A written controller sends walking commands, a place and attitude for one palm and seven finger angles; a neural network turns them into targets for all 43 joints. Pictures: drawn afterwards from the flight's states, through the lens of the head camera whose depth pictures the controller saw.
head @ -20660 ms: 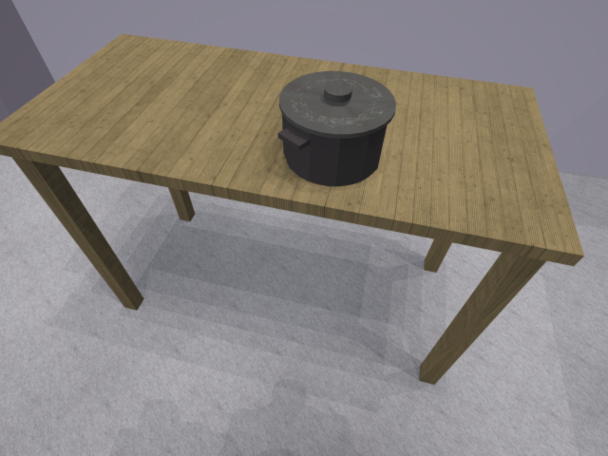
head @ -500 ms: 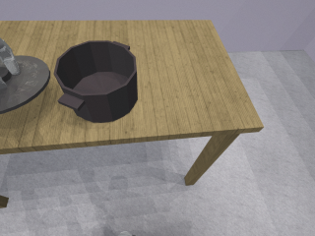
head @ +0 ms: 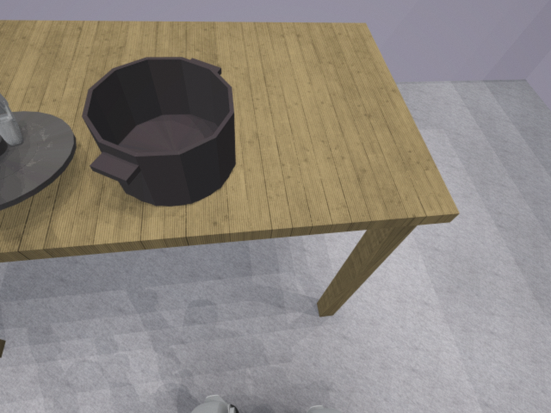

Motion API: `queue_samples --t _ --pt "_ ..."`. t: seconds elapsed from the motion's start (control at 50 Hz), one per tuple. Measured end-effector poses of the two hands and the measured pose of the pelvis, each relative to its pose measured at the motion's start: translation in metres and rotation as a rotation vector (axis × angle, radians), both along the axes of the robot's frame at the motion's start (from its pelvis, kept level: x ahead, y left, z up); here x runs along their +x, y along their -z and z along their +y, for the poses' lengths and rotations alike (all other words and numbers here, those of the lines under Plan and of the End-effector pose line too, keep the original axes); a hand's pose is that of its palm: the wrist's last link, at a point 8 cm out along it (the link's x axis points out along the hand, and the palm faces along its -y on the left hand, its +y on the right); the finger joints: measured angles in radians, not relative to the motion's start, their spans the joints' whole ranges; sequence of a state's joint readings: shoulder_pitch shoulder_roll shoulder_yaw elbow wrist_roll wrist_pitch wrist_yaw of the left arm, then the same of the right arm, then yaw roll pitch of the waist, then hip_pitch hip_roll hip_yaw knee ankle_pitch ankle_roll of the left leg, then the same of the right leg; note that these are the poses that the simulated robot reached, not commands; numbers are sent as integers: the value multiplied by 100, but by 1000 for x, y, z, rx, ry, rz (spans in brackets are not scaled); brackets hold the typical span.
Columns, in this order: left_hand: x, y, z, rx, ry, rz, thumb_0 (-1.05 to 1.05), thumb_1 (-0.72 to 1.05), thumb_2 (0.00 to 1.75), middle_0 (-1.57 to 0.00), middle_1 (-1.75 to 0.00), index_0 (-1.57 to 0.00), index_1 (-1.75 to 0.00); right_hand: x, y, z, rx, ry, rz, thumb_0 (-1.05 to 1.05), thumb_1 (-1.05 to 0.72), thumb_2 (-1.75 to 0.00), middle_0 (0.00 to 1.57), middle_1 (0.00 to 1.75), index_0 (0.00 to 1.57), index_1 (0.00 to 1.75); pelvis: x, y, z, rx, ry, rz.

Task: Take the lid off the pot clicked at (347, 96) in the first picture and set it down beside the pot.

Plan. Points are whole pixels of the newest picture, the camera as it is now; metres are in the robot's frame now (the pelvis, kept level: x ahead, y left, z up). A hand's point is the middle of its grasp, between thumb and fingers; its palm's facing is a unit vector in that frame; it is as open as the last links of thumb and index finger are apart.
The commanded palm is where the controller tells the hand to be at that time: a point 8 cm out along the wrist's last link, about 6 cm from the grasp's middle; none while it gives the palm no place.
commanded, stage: lower the lid onto the table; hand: left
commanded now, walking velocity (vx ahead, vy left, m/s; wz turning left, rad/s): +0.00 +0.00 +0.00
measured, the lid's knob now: out of the picture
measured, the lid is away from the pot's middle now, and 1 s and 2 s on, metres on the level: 0.24 0.26 0.26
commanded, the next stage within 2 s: open the fingers wide in 0.34 s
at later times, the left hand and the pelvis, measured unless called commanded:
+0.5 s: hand out of the picture +0.46 +0.36 +0.09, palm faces -0.48 -0.17 -0.86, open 7.3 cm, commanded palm +0.49 +0.35 +0.15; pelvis +0.00 +0.01 -0.01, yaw -1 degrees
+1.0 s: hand out of the picture +0.44 +0.36 +0.09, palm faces -0.42 -0.13 -0.90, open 7.7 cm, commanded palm +0.48 +0.35 +0.15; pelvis -0.01 +0.02 -0.01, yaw +1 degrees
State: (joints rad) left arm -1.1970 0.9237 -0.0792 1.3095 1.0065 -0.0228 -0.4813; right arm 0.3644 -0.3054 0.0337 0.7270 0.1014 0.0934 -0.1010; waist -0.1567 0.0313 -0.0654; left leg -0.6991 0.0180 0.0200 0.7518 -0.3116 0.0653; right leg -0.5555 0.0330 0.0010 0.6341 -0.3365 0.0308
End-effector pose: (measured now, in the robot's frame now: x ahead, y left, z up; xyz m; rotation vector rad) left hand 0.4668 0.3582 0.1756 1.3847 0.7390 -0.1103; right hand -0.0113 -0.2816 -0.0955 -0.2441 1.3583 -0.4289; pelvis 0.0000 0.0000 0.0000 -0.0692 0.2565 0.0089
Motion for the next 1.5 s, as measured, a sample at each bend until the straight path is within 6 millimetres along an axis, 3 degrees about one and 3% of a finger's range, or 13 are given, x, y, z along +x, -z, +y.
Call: queue_samples --t 0.46,0.58,0.78,0.96,1.34,1.5 --pt "8 31 7 -24 57 6 4 20 74 -60 -97 -74 -102 -17 5 17 -16 27 38 1 -90 -90 21 30 20 30 -4 10 13 -17 7 41" --pt "-2 39 6 7 161 -61 4 21 72 -58 -98 -73 -103 -13 11 25 23 25 65 1 -90 -90 21 30 20 30 -4 10 17 -14 15 43" --pt "-19 34 18 29 151 -89 2 26 68 -55 -99 -68 -104 14 11 28 33 -22 14 1 -90 -90 21 30 20 30 -11 9 19 -19 -5 30" --pt "-25 25 10 21 182 -106 1 27 70 -52 -98 -63 -102 25 6 23 6 -61 -21 0 -90 -90 21 30 20 30 -14 7 20 -18 -20 7" --pt "-7 24 -1 48 185 -108 0 3 71 -42 -85 -43 -85 -3 7 26 26 -6 40 1 -90 -90 21 30 20 30 -9 6 19 -10 -4 19" --pt "-5 23 -3 44 170 -94 0 -3 73 -40 -81 -40 -80 -3 9 25 44 10 51 1 -90 -90 21 30 20 30 -5 5 16 -5 1 21"
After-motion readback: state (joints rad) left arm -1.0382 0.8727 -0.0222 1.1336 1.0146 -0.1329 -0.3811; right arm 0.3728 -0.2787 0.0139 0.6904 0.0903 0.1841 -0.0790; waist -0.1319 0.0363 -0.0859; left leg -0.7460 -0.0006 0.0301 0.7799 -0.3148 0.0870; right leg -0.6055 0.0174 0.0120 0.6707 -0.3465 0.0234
